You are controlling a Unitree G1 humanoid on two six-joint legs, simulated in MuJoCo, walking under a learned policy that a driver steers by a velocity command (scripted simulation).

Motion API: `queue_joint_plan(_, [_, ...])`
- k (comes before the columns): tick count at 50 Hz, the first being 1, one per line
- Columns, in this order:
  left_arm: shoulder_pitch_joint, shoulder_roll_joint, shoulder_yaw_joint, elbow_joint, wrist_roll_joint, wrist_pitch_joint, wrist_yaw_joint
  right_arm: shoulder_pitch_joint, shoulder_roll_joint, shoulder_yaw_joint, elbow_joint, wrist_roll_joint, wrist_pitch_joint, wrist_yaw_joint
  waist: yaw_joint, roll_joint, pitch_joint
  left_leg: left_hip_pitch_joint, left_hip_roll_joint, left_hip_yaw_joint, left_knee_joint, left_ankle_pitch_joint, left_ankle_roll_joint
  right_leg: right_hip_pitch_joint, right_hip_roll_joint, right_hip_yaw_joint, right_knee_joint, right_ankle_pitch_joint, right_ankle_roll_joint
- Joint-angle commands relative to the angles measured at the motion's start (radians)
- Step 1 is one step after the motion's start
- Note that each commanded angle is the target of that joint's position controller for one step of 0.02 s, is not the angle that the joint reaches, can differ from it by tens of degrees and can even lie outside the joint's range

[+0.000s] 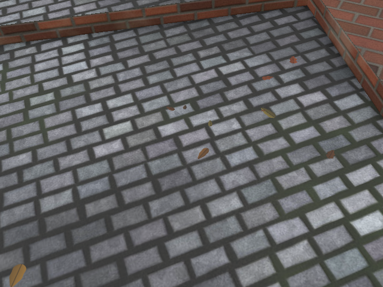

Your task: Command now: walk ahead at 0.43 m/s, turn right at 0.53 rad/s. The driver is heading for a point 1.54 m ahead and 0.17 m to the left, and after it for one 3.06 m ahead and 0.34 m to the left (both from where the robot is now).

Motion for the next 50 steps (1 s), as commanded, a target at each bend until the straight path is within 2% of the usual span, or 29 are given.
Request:
queue_joint_plan(1, [0.195, 0.18, 0.044, -0.045, 0.01, -0.047, -0.005, -0.153, -0.119, -0.007, -0.171, 0.028, -0.076, 0.009, 0.104, -0.203, -0.021, -0.672, -0.028, -0.144, 0.379, 0.019, 0.04, 0.464, -0.332, 0.709, -0.472, -0.346, -0.281])
queue_joint_plan(3, [0.104, 0.122, 0.024, -0.06, 0.015, -0.05, 0.003, -0.108, -0.117, -0.012, -0.119, -0.021, -0.078, 0.001, 0.053, -0.108, -0.001, -0.551, 0.03, -0.143, 0.224, 0.18, 0.039, 0.362, -0.23, 0.469, -0.442, -0.062, -0.198])
queue_joint_plan(4, [0.09, 0.129, 0.02, -0.066, 0.023, -0.051, 0.011, -0.099, -0.111, -0.011, -0.113, -0.026, -0.072, 0.003, 0.039, -0.147, -0.01, -0.479, 0.039, -0.141, 0.171, 0.236, 0.029, 0.314, -0.209, 0.405, -0.446, 0.075, -0.186])
queue_joint_plan(8, [0.122, 0.146, 0.028, -0.033, 0.022, -0.057, 0.037, -0.163, -0.019, 0.021, -0.12, -0.032, -0.051, 0.011, 0.047, -0.104, -0.04, -0.39, -0.013, -0.079, -0.027, 0.454, -0.01, 0.287, -0.127, 0.199, -0.434, 0.48, -0.16])
queue_joint_plan(11, [0.16, 0.144, 0.027, -0.015, 0.042, -0.069, 0.042, -0.138, -0.031, 0.018, -0.086, -0.014, -0.054, 0.026, 0.054, -0.096, -0.075, -0.353, -0.013, -0.085, 0.014, 0.61, 0.012, 0.293, -0.153, 0.144, -0.4, 0.522, -0.153])
queue_joint_plan(14, [0.261, 0.119, 0.027, 0.043, 0.025, -0.081, 0.046, -0.237, -0.056, 0.003, -0.126, 0.019, -0.062, 0.048, 0.091, -0.104, 0.03, -0.662, 0.007, -0.199, -0.079, 0.612, 0.064, 0.514, -0.214, 0.208, -0.357, 0.345, -0.138])
queue_joint_plan(16, [0.239, 0.124, 0.032, 0.04, 0.035, -0.076, 0.053, -0.251, -0.056, -0.001, -0.14, 0.017, -0.067, 0.069, 0.085, -0.059, 0.091, -0.673, -0.027, -0.2, -0.191, 0.644, 0.085, 0.469, -0.189, 0.153, -0.358, 0.297, -0.13])
queue_joint_plan(18, [0.235, 0.111, 0.029, 0.047, 0.03, -0.072, 0.073, -0.323, 0.007, 0.019, -0.162, -0.002, -0.07, 0.086, 0.118, -0.061, 0.096, -0.521, -0.042, -0.143, -0.276, 0.881, 0.073, 0.339, -0.162, 0.073, -0.316, 0.182, -0.112])
queue_joint_plan(20, [0.252, 0.103, 0.029, 0.058, 0.027, -0.07, 0.076, -0.346, 0.031, 0.026, -0.183, 0.005, -0.066, 0.101, 0.139, -0.045, 0.123, -0.444, -0.064, -0.133, -0.32, 0.935, 0.076, 0.268, -0.158, 0.046, -0.279, 0.124, -0.099])
queue_joint_plan(24, [0.299, 0.101, 0.021, 0.084, 0.014, -0.067, 0.08, -0.379, 0.045, 0.042, -0.197, -0.001, -0.072, 0.099, 0.173, -0.023, 0.128, -0.459, -0.085, -0.097, -0.458, 0.913, 0.066, 0.401, -0.163, 0.025, -0.091, 0.311, -0.047])
queue_joint_plan(26, [0.311, 0.11, 0.013, 0.085, 0.01, -0.06, 0.081, -0.283, 0.02, 0.029, -0.163, -0.014, -0.075, 0.093, 0.143, -0.039, 0.069, -0.352, -0.114, -0.056, -0.497, 0.888, 0.07, 0.463, -0.155, 0.017, 0.084, 0.583, -0.019])
queue_joint_plan(28, [0.316, 0.119, 0.003, 0.093, 0.01, -0.051, 0.08, -0.041, -0.025, 0.002, -0.078, -0.022, -0.072, 0.083, 0.034, -0.068, -0.067, -0.029, -0.144, 0.003, -0.454, 0.869, 0.117, 0.383, -0.151, 0.005, 0.424, 0.846, -0.009])
queue_joint_plan(29, [0.245, 0.122, 0.001, 0.087, 0.002, -0.053, 0.069, 0.136, -0.045, -0.012, -0.026, -0.013, -0.064, 0.065, -0.097, -0.047, -0.097, 0.276, -0.087, -0.045, -0.545, 0.981, 0.178, 0.149, -0.11, -0.027, 0.755, 0.663, 0.026])
queue_joint_plan(30, [0.322, -0.004, -0.025, 0.068, 0.046, -0.068, 0.051, 0.268, -0.136, -0.017, 0.017, -0.037, -0.05, 0.048, -0.064, 0.257, -0.227, 0.824, 0.106, -0.242, -0.144, 1.401, 0.307, -0.391, 0.025, -0.015, 1.315, -0.552, 0.098])
queue_joint_plan(31, [0.384, 0.043, -0.045, 0.047, -0.002, -0.104, 0.035, 0.364, -0.155, -0.022, 0.016, -0.032, -0.036, 0.037, -0.117, 0.162, -0.527, 1.084, 0.259, -0.554, -0.04, 1.382, 0.487, -0.542, 0.035, 0.196, 1.426, -0.601, 0.122])
queue_joint_plan(32, [0.249, 0.121, -0.028, -0.009, -0.017, -0.119, 0.029, 0.4, -0.154, -0.033, 0.011, -0.009, -0.012, 0.027, -0.182, 0.013, -0.594, 1.107, 0.255, -0.626, -0.189, 1.084, 0.517, -0.637, 0.007, 0.22, 1.349, -0.536, 0.14])
queue_joint_plan(33, [0.191, 0.089, -0.044, -0.08, -0.034, -0.13, 0.028, 0.328, -0.203, -0.042, 0.025, 0.02, 0.006, 0.011, -0.105, -0.012, -0.533, 0.997, 0.274, -0.78, -0.353, 0.484, 0.494, -0.739, -0.021, 0.197, 1.244, -0.407, 0.119])
queue_joint_plan(34, [0.074, 0.107, -0.031, -0.082, -0.014, -0.125, 0.055, 0.11, -0.123, -0.018, -0.037, 0.027, 0.004, 0.002, -0.046, -0.201, -0.28, 0.61, 0.247, -0.774, -0.501, 0.375, 0.436, -0.7, -0.047, 0.128, 1.162, -0.282, 0.119])
queue_joint_plan(35, [0.099, 0.115, -0.033, -0.09, -0.009, -0.117, 0.061, 0.019, -0.136, -0.01, -0.074, -0.003, -0.014, 0.001, 0.03, -0.176, -0.189, 0.35, 0.307, -0.85, -0.537, 0.375, 0.474, -0.607, -0.07, 0.167, 1.113, -0.231, 0.11])
queue_joint_plan(36, [0.127, 0.096, -0.035, -0.073, 0.021, -0.103, 0.066, -0.019, -0.117, -0.004, -0.072, -0.009, -0.031, 0.012, 0.074, -0.174, -0.117, 0.145, 0.277, -0.825, -0.531, 0.425, 0.463, -0.536, -0.092, 0.171, 1.104, -0.304, 0.107])
queue_joint_plan(37, [0.124, 0.096, -0.025, -0.066, 0.013, -0.096, 0.062, -0.062, -0.065, 0.012, -0.074, -0.001, -0.044, 0.009, 0.126, -0.14, -0.02, -0.035, 0.199, -0.668, -0.549, 0.456, 0.399, -0.5, -0.141, 0.219, 0.868, -0.166, 0.095])
queue_joint_plan(38, [0.071, 0.089, -0.026, -0.103, 0.034, -0.093, 0.063, -0.131, -0.06, 0.016, -0.089, 0.009, -0.042, -0.008, 0.145, -0.085, 0.083, -0.298, 0.043, -0.459, -0.627, 0.476, 0.328, -0.308, -0.133, 0.154, 0.525, -0.06, 0.118])
queue_joint_plan(40, [0.003, 0.03, -0.034, -0.11, 0.082, -0.113, 0.056, -0.093, -0.062, 0.014, -0.084, -0.008, -0.041, -0.042, 0.087, -0.005, 0.023, -0.409, -0.112, -0.274, -0.582, 0.654, 0.266, -0.025, -0.053, 0.073, 0.203, 0.295, 0.146])
queue_joint_plan(42, [-0.006, 0.0, -0.037, -0.102, 0.047, -0.116, 0.04, 0.015, -0.054, 0.014, -0.038, 0.003, -0.039, -0.049, 0.043, 0.07, -0.06, -0.28, -0.086, -0.275, -0.573, 0.611, 0.253, 0.083, 0.01, 0.063, 0.046, 0.506, 0.148])
queue_joint_plan(44, [-0.065, 0.021, -0.029, -0.128, 0.024, -0.106, 0.043, 0.057, -0.047, 0.01, -0.017, 0.024, -0.03, -0.047, 0.016, 0.078, -0.053, -0.108, -0.03, -0.349, -0.53, 0.531, 0.23, 0.015, 0.003, 0.099, -0.066, 0.457, 0.124])
queue_joint_plan(46, [-0.083, 0.058, -0.01, -0.143, 0.027, -0.104, 0.042, 0.089, -0.046, 0.005, -0.007, 0.018, -0.012, -0.042, 0.014, 0.065, -0.037, 0.023, 0.016, -0.409, -0.44, 0.505, 0.197, -0.024, 0.002, 0.101, -0.101, 0.357, 0.081])
queue_joint_plan(48, [0.061, 0.096, 0.016, -0.11, 0.037, -0.112, 0.033, 0.081, -0.033, 0.008, -0.017, -0.002, 0.002, -0.033, 0.09, 0.052, -0.099, 0.065, -0.03, -0.377, -0.238, 0.655, 0.154, 0.13, 0.01, 0.083, -0.116, 0.309, 0.008])
queue_joint_plan(49, [0.203, 0.151, 0.032, -0.093, 0.048, -0.117, 0.028, 0.129, 0.016, 0.025, -0.036, -0.022, -0.001, -0.025, 0.122, -0.074, -0.225, -0.086, -0.109, -0.318, 0.047, 0.502, 0.112, 0.404, -0.134, 0.248, -0.072, 0.337, -0.086])
queue_joint_plan(50, [0.329, 0.219, 0.058, -0.031, 0.038, -0.104, 0.017, 0.276, 0.085, 0.051, -0.022, 0.005, -0.016, -0.016, 0.104, -0.396, -0.374, -0.363, -0.242, -0.229, 0.433, -0.035, 0.046, 0.672, -0.358, 0.728, -0.226, 0.043, -0.268])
